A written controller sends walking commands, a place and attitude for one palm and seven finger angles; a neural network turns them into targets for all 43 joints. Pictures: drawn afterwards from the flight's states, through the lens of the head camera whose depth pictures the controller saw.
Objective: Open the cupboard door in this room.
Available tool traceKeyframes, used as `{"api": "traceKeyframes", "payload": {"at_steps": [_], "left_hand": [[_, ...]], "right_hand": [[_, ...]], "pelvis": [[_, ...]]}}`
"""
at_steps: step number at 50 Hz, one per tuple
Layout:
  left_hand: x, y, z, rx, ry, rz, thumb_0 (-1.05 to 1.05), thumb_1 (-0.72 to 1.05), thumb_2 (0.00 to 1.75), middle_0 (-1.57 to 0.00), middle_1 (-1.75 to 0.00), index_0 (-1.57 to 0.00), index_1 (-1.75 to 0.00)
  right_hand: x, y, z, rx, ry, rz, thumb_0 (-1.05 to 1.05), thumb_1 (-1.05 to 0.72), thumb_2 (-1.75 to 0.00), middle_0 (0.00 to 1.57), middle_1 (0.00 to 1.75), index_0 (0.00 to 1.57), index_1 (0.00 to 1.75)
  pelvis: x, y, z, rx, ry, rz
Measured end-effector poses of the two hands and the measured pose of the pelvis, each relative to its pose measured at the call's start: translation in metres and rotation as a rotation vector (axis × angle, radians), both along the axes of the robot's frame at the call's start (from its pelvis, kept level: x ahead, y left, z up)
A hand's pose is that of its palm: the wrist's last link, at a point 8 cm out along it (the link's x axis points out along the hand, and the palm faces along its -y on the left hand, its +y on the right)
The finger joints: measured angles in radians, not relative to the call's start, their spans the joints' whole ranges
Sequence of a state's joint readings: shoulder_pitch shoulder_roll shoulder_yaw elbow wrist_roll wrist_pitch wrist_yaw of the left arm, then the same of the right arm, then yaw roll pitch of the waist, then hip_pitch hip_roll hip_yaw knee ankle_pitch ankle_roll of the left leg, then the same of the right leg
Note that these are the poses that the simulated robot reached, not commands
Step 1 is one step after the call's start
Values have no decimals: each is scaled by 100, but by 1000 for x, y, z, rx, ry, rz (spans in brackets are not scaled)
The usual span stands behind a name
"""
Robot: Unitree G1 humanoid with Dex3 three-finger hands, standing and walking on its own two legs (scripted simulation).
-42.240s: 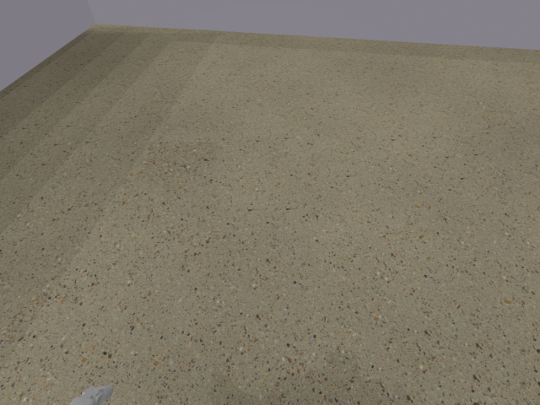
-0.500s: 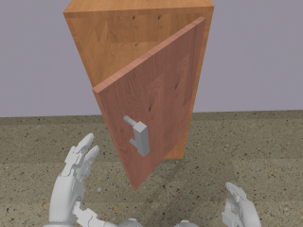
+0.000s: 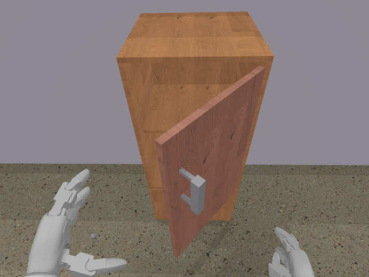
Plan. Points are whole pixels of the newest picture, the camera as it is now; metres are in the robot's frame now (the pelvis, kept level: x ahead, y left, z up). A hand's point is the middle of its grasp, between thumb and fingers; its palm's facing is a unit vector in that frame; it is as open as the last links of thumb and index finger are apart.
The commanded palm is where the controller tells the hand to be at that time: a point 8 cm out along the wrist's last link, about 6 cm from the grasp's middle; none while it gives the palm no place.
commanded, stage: draw the hand back to the body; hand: left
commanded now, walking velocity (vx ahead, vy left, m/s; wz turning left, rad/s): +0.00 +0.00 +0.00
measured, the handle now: (190, 191) +0.31 +0.02 +0.03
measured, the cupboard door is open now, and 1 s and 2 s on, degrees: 49 49 49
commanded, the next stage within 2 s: step back with the hand held close in 0.88 s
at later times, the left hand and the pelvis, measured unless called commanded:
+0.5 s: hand (23, 196) +0.18 +0.26 +0.19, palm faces +0.45 -0.80 -0.39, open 9.1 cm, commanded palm +0.14 +0.30 +0.20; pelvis +0.00 +0.00 +0.03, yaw -1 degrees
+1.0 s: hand (47, 192) +0.19 +0.23 +0.19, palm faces +0.45 -0.80 -0.40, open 7.4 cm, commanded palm +0.15 +0.27 +0.21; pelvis +0.00 -0.03 +0.04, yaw -1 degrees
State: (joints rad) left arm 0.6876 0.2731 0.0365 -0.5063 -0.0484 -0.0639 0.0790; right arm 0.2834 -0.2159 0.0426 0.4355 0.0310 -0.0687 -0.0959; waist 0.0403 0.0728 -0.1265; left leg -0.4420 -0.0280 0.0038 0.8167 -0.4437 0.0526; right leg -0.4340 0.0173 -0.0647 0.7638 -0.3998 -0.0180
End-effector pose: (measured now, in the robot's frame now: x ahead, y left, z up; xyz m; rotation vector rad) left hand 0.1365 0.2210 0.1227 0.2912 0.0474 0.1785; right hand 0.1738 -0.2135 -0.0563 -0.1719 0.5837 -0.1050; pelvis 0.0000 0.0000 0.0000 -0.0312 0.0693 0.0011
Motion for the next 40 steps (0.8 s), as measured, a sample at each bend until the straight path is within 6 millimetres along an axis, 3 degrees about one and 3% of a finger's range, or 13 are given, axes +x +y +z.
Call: {"api": "traceKeyframes", "payload": {"at_steps": [6,12,26,30,40], "left_hand": [[1,22,17,53,-22,57,-1,-6,49,-18,-30,-17,-30],[2,46,42,106,-92,119,0,14,58,-18,-30,-18,-30],[4,77,88,202,-231,242,1,63,79,-20,-30,-20,-30],[5,77,94,206,-252,266,1,75,84,-21,-30,-20,-30],[10,52,75,165,-171,230,1,87,89,-21,-30,-21,-30]], "right_hand": [[-2,17,6,3,19,30,1,-90,-90,20,30,20,30],[-5,21,12,-5,27,50,1,-90,-90,20,30,20,30],[-5,-3,18,-36,59,40,1,-90,-90,20,30,20,30],[-5,-12,17,-36,70,34,1,-90,-90,20,30,20,30],[-3,-31,14,-37,92,18,1,-90,-90,20,30,20,30]], "pelvis": [[-1,7,11,4,-47,-2],[-1,11,20,5,-90,-2],[-3,0,32,15,-141,-9],[-2,-5,34,18,-144,-10],[2,-20,35,22,-143,-12]]}}
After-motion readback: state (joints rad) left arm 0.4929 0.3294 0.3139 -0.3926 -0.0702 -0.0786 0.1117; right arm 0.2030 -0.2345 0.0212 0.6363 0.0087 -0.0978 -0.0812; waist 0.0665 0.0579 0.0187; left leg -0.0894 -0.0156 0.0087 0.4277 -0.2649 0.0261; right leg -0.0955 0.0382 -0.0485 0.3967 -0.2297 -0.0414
